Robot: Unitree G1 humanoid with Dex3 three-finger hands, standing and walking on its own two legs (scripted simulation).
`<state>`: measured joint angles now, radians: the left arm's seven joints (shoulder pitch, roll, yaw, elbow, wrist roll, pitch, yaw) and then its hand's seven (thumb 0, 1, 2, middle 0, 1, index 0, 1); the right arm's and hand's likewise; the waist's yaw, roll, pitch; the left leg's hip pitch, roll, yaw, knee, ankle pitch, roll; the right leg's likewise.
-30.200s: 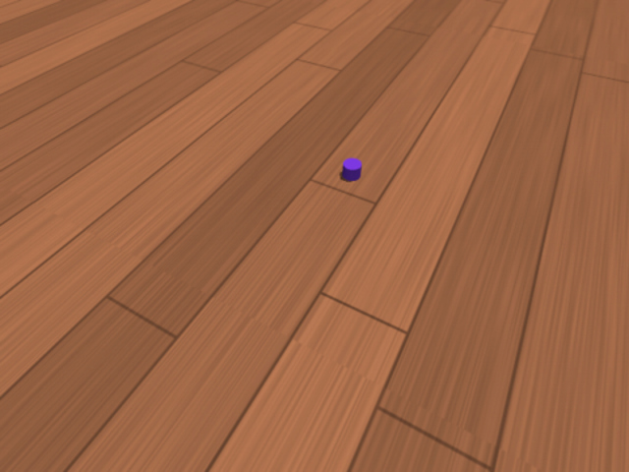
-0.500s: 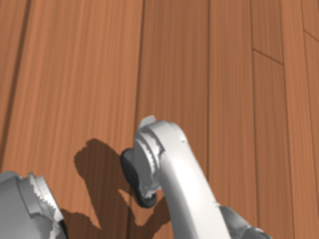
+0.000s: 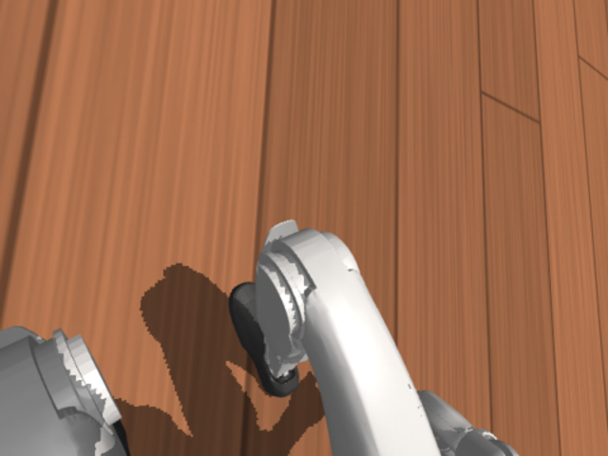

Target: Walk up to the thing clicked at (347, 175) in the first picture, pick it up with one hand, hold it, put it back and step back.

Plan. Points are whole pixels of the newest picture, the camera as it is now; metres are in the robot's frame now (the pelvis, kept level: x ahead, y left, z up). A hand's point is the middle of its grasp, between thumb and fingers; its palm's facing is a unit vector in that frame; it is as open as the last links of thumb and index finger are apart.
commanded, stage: withdraw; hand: left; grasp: from above
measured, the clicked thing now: out of the picture +0.48 +0.35 -0.27
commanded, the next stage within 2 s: home in 0.90 s
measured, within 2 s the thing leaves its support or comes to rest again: rests again in 0.34 s
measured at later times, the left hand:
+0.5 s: hand out of the picture +0.48 +0.39 -0.11, palm faces -0.37 -0.10 -0.92, open 14.1 cm
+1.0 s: hand out of the picture +0.47 +0.35 -0.13, palm faces -0.43 -0.11 -0.89, open 13.5 cm
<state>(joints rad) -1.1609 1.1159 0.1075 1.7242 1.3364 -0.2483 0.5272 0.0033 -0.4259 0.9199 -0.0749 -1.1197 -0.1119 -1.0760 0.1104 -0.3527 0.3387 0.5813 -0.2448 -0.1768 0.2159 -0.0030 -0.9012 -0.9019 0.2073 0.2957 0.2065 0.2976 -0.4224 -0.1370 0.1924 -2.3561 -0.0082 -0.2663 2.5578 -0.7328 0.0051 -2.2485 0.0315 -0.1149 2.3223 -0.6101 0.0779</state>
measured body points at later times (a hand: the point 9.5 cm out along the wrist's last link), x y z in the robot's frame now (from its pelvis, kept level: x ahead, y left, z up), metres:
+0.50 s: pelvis +0.00 +0.00 +0.03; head +0.24 +0.12 +0.39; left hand +0.50 +0.39 -0.06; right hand +0.09 -0.27 -0.05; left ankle +0.06 +0.12 -0.27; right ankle +0.13 -0.14 -0.27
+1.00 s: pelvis -0.01 -0.01 +0.02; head +0.23 +0.11 +0.38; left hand +0.48 +0.35 -0.08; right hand +0.05 -0.28 -0.05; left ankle +0.06 +0.12 -0.27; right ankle +0.13 -0.14 -0.27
